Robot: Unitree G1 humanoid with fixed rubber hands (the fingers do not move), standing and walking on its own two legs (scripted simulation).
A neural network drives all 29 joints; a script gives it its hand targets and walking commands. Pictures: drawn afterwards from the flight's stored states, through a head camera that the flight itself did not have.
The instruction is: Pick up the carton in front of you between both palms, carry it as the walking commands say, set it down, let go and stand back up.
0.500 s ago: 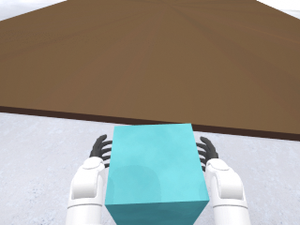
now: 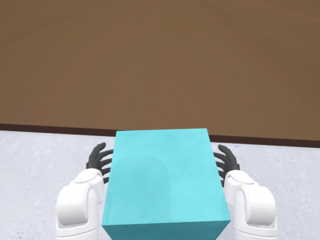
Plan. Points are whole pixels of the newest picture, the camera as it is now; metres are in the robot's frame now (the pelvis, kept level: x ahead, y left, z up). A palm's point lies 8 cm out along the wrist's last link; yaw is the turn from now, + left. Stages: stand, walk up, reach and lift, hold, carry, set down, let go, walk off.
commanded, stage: carry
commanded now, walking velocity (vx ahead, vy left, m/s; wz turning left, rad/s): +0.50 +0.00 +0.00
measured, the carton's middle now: (163, 194) +0.26 +0.00 +0.02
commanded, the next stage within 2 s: none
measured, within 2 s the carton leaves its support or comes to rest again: neither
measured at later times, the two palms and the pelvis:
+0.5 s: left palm (118, 94) +0.57 +0.14 +0.08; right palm (205, 90) +0.60 -0.16 +0.07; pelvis +0.33 -0.04 +0.01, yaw +5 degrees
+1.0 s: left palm (120, 23) +1.02 +0.18 +0.15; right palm (184, 24) +1.01 -0.12 +0.16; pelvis +0.65 +0.03 +0.00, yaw +2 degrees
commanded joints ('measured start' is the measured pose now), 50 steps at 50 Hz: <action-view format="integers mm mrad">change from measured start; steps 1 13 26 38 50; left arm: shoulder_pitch -402 -383 -373 -775 -1204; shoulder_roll -882 -923 -910 -619 -799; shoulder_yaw -727 -731 -780 -680 -583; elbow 2 35 -89 -124 240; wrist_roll -381 -349 -428 -429 -428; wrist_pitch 7 -28 -56 101 110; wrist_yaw -258 -259 -301 -211 -179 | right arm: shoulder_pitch -495 -512 -390 -769 -1294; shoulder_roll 869 851 925 603 783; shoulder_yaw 692 714 721 618 549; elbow -90 -60 -95 -116 171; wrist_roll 411 411 351 433 535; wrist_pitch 1 -11 -84 83 99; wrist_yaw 250 297 239 209 227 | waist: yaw -17 38 30 -58 -41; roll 65 -227 -145 266 100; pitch -170 -269 -130 -324 -243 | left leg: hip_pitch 439 -445 -472 461 272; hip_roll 279 2 65 372 216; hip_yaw -281 -162 -30 -740 -157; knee -139 916 289 -142 -83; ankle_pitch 594 -139 200 16 460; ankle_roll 95 -48 -49 228 146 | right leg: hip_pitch -298 714 581 -161 -232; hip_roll -18 -383 -187 102 -10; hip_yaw -4 667 48 52 16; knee -134 -832 -827 332 -154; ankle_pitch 101 61 569 -55 237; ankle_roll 5 -256 -128 -15 -19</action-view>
